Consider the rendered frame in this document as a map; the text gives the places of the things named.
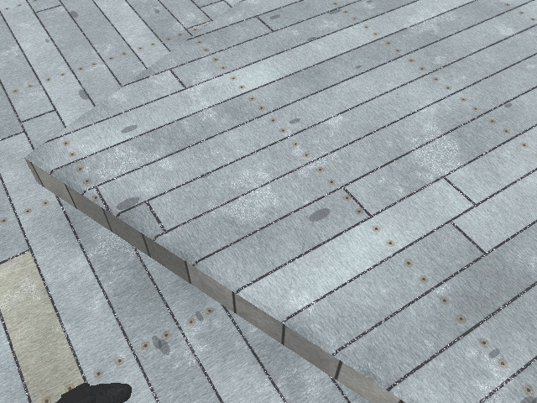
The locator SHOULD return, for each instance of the left robot hand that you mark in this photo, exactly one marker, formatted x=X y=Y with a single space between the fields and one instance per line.
x=102 y=393

